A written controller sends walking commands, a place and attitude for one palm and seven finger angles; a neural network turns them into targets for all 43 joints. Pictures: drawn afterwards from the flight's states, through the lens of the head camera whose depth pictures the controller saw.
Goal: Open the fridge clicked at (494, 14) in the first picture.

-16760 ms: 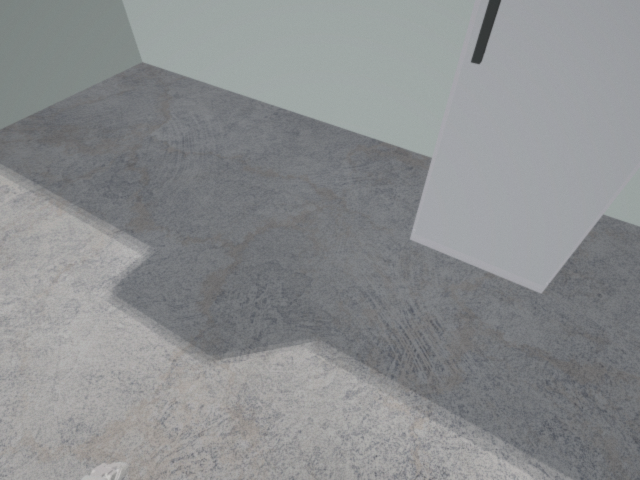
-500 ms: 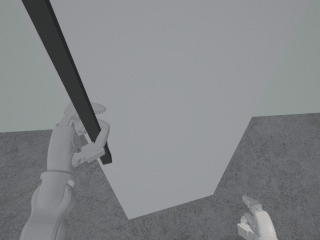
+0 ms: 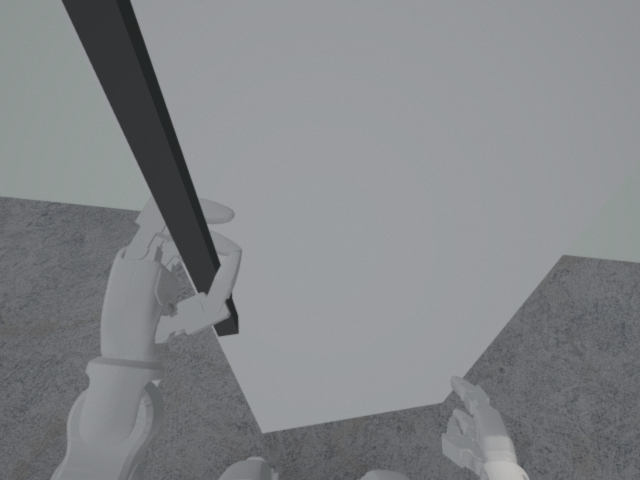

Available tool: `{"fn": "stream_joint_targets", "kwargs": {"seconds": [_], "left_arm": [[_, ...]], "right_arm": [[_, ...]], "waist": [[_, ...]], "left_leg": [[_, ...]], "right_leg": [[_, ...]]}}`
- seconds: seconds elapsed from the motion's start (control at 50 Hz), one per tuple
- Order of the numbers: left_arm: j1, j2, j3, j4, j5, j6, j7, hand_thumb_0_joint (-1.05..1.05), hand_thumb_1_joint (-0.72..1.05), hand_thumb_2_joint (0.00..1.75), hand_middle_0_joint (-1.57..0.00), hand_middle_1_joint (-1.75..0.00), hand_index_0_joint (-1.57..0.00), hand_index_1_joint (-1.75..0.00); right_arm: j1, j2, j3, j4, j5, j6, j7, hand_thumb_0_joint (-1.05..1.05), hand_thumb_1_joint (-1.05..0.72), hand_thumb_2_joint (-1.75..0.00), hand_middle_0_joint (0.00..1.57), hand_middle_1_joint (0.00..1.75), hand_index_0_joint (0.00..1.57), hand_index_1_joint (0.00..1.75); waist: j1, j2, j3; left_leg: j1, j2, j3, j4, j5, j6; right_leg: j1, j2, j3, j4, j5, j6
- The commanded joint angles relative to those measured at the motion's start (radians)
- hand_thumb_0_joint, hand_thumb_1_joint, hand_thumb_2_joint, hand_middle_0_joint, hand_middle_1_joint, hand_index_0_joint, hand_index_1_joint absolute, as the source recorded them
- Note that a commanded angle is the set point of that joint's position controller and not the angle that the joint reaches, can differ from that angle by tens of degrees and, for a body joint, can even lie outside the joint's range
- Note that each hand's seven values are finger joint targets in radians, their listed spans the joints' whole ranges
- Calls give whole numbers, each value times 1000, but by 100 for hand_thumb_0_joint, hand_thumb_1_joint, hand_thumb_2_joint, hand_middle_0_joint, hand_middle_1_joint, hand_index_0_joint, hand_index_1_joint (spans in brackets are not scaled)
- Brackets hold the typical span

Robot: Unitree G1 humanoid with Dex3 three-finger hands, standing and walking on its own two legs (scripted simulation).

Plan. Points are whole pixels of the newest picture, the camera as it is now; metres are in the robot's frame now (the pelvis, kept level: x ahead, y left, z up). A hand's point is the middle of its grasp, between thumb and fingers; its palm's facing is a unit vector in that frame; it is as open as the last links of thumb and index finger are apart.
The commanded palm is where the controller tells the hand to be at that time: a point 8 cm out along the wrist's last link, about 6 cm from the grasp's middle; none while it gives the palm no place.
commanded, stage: walk backward, drawing the door open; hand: left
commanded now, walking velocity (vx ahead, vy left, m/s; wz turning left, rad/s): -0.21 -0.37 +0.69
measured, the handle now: (185, 192) +0.29 +0.12 +0.26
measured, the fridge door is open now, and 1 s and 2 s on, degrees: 17 56 81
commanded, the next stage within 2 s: stop walking and hold the door back in 1.28 s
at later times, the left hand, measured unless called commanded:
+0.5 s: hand (267, 411) +0.15 +0.05 +0.19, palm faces +0.38 -0.90 -0.20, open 6.8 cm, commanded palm +0.10 +0.09 +0.19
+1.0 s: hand out of the picture +0.01 -0.11 +0.19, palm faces +0.71 -0.68 -0.21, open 6.9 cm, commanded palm -0.06 -0.09 +0.19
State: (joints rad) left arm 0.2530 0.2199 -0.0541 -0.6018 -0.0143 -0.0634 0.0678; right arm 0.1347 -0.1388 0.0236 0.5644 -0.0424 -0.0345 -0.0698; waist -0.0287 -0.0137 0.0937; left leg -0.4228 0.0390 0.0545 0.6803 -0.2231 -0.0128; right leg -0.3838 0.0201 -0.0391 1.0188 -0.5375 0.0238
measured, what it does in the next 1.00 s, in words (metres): steps to the right, turning left: right foot, then left foot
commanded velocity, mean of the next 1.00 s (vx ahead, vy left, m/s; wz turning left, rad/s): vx -0.20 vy -0.33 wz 0.71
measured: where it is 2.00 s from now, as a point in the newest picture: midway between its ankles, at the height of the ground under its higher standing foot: outside the picture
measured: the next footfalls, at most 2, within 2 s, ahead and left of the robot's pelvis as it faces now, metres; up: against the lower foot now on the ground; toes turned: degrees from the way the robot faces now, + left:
right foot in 0.12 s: +0.06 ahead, -0.16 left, +0.00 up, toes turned +6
left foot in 0.38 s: -0.02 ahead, +0.02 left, +0.00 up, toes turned +24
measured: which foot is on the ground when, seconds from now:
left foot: down 0.00-0.14, up 0.16-0.36, down 0.38-0.60, up 0.62-0.84, down 0.86-1.00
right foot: up 0.00-0.10, down 0.12-0.38, up 0.40-0.58, down 0.60-0.86, up 0.88-1.00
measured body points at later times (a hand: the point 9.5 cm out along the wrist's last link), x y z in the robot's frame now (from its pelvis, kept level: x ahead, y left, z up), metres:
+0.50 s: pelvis -0.06 -0.16 +0.02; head -0.03 -0.15 +0.46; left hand +0.12 +0.09 +0.20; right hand +0.18 -0.31 -0.07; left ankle -0.06 +0.00 -0.71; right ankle +0.03 -0.23 -0.67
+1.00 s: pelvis -0.08 -0.36 +0.01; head -0.08 -0.36 +0.46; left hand -0.04 -0.08 +0.20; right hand +0.20 -0.42 -0.06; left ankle -0.14 -0.21 -0.71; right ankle +0.05 -0.41 -0.66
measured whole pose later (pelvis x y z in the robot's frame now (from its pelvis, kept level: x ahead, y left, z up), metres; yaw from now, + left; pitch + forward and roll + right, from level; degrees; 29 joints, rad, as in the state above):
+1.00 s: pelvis -0.08 -0.36 +0.01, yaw +43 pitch -3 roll -1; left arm 0.33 0.24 0.02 -0.59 -0.01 -0.04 0.06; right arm 0.19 -0.17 0.00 0.59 -0.03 -0.07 -0.06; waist -0.03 0.01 0.06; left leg -0.32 0.10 -0.01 0.63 -0.25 -0.05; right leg -0.51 0.01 -0.02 0.99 -0.37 0.05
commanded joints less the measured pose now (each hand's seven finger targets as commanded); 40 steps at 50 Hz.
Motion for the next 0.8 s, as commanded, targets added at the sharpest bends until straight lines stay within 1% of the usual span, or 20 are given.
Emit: {"fn": "stream_joint_targets", "kwargs": {"seconds": [0.0,0.08,0.12,0.14,0.18,0.24,0.3,0.32,0.34,0.36,0.38,0.46,0.54,0.56,0.58,0.6,0.62,0.66,0.72,0.78], "left_arm": [[-121,56,97,-295,24,-97,15,0,90,90,-45,-140,-45,-140],[-197,51,119,-270,-4,-55,35,0,90,90,-45,-140,-45,-140],[-222,140,180,-312,-6,-37,47,0,90,90,-45,-140,-45,-140],[-231,125,183,-318,3,-25,51,0,90,90,-45,-140,-45,-140],[-181,87,139,-276,8,-27,28,0,90,90,-45,-140,-45,-140],[-201,68,125,-274,3,-58,24,0,90,90,-45,-140,-45,-140],[-192,48,91,-279,-8,-68,17,0,90,90,-45,-140,-45,-140],[-173,47,71,-251,-14,-61,16,0,90,90,-45,-140,-45,-140],[-191,28,59,-273,-23,-59,13,0,90,90,-45,-140,-45,-140],[-200,29,58,-249,-18,-66,8,0,90,90,-45,-140,-45,-140],[-196,63,89,-245,19,-81,3,0,90,90,-45,-140,-45,-140],[-164,67,145,-248,9,-73,5,0,90,90,-45,-140,-45,-140],[-181,64,154,-231,-15,-41,28,0,90,90,-45,-140,-45,-140],[-193,78,164,-240,-11,-40,34,0,90,90,-45,-140,-45,-140],[-195,138,206,-265,-12,-33,45,0,90,90,-45,-140,-45,-140],[-219,183,261,-293,-4,-37,59,0,90,90,-45,-140,-45,-140],[-216,196,276,-301,0,-30,65,0,90,90,-45,-140,-45,-140],[-163,139,219,-292,-6,-38,32,0,90,90,-45,-140,-45,-140],[-143,106,187,-283,-19,-41,24,0,90,90,-45,-140,-45,-140],[-112,83,146,-300,-19,-41,16,0,90,90,-45,-140,-45,-140]], "right_arm": [[-120,-147,-58,-123,-6,-86,11,0,-90,-90,20,30,20,30],[-121,-134,-62,-125,23,-97,16,0,-90,-90,20,30,20,30],[-99,-82,-51,-117,37,-94,12,0,-90,-90,20,30,20,30],[-112,-114,-61,-114,40,-97,3,0,-90,-90,20,30,20,30],[-83,-89,-43,-118,26,-103,-6,0,-90,-90,20,30,20,30],[-65,-87,-27,-137,21,-107,-20,0,-90,-90,20,30,20,30],[-20,-108,-32,-150,12,-106,-32,0,-90,-90,20,30,20,30],[2,-139,-49,-153,22,-100,-37,0,-90,-90,20,30,20,30],[-12,-181,-65,-180,19,-99,-34,0,-90,-90,20,30,20,30],[-35,-177,-65,-181,8,-93,-24,0,-90,-90,20,30,20,30],[-39,-163,-55,-172,-3,-94,-10,0,-90,-90,20,30,20,30],[-103,-175,-82,-135,11,-97,6,0,-90,-90,20,30,20,30],[-137,-169,-75,-142,41,-94,6,0,-90,-90,20,30,20,30],[-129,-146,-72,-130,42,-90,7,0,-90,-90,20,30,20,30],[-120,-97,-63,-127,44,-85,7,0,-90,-90,20,30,20,30],[-108,-97,-65,-109,38,-96,2,0,-90,-90,20,30,20,30],[-115,-118,-72,-101,35,-97,2,0,-90,-90,20,30,20,30],[-96,-107,-62,-114,29,-92,-8,0,-90,-90,20,30,20,30],[-95,-104,-51,-137,39,-88,-18,0,-90,-90,20,30,20,30],[-21,-124,-48,-156,21,-93,-28,0,-90,-90,20,30,20,30]], "waist": [[30,190,-331],[28,177,-352],[7,-134,-314],[39,-129,-290],[26,-93,-273],[22,-93,-313],[-1,-76,-354],[-22,-15,-370],[-17,179,-385],[3,286,-342],[8,185,-345],[35,204,-302],[41,255,-242],[35,137,-253],[35,-167,-246],[48,-252,-245],[62,-229,-311],[35,-133,-271],[37,-153,-265],[13,-106,-300]], "left_leg": [[312,330,-461,-299,472,165],[99,142,-238,-278,-20,37],[62,-51,23,142,-230,-52],[-5,-43,5,354,-299,-24],[-126,-1,-14,485,-342,-24],[-84,12,43,226,-272,-29],[86,10,67,-90,-85,-21],[272,74,-8,-174,142,1],[462,291,-334,-242,611,99],[543,461,-539,-300,968,193],[520,451,-554,-269,937,201],[273,338,-352,-276,510,139],[-123,174,-201,-354,-299,71],[-116,94,-139,-204,-356,42],[-99,-23,-4,122,-338,-25],[-119,-53,14,457,-352,-37],[-108,-35,-24,611,-380,-21],[-136,3,13,639,-333,-30],[-13,39,41,328,-361,-16],[162,13,88,-7,-238,8]], "right_leg": [[-56,-27,175,-34,29,14],[288,-20,50,-613,215,-37],[111,-298,218,-790,199,-191],[76,-335,197,-746,369,-225],[191,-329,110,-611,784,-257],[327,-310,9,-514,1029,-234],[292,-247,-33,-421,939,-179],[158,-217,-56,-308,793,-128],[-97,-101,-66,-159,440,-40],[-248,-33,34,-49,-17,22],[-261,-26,111,33,-1,19],[-65,-53,143,-81,138,24],[328,11,-26,-415,184,3],[302,-51,17,-574,160,-33],[163,-242,210,-796,-32,-109],[79,-382,320,-827,83,-210],[72,-402,295,-791,149,-230],[136,-330,109,-691,337,-216],[169,-322,-9,-626,518,-202],[101,-259,-47,-556,410,-147]]}}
